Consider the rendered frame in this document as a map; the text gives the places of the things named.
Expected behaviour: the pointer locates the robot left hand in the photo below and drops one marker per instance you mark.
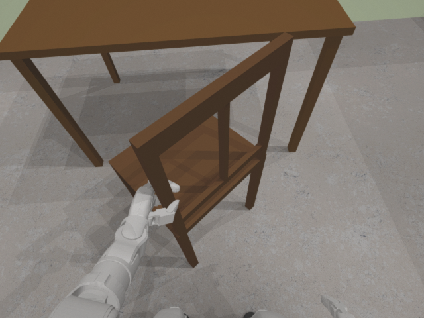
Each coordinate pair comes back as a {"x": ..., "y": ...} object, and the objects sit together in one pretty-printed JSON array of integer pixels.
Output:
[{"x": 144, "y": 201}]

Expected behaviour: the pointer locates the chair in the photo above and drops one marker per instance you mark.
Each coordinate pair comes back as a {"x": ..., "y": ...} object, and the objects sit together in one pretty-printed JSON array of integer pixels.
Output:
[{"x": 200, "y": 153}]

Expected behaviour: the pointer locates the left robot forearm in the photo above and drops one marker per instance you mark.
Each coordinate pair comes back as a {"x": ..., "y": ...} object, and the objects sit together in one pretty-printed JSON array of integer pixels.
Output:
[{"x": 115, "y": 270}]

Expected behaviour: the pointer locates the left robot upper arm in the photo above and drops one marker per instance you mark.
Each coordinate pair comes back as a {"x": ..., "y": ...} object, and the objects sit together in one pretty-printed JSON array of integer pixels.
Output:
[{"x": 77, "y": 307}]

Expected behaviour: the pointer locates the table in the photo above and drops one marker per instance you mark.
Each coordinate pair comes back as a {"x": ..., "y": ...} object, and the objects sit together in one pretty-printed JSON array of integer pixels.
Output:
[{"x": 49, "y": 28}]

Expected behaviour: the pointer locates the robot right hand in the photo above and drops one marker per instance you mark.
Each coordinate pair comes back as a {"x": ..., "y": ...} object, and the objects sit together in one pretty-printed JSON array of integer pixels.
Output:
[{"x": 337, "y": 308}]

